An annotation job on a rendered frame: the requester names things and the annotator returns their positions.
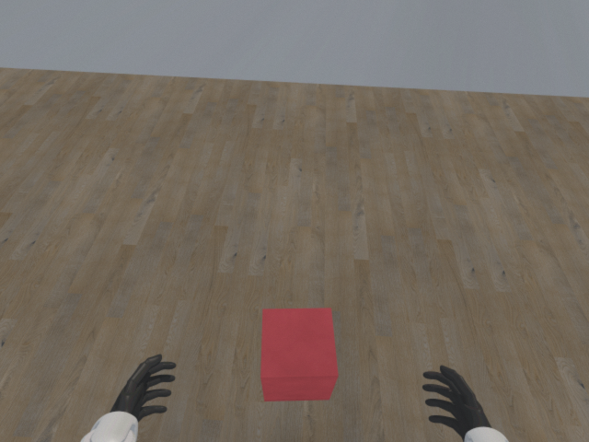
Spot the robot left forearm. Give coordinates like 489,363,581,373
80,412,138,442

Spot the carton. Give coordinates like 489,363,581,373
260,308,339,401

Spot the robot left hand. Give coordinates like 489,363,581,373
110,355,176,422

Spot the robot right hand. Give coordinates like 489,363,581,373
422,366,491,442

